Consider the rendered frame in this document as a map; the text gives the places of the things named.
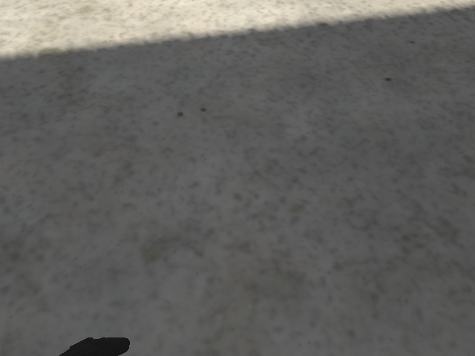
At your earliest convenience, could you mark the robot left hand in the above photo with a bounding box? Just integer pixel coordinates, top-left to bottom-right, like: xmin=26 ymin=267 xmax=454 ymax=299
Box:
xmin=60 ymin=337 xmax=130 ymax=356

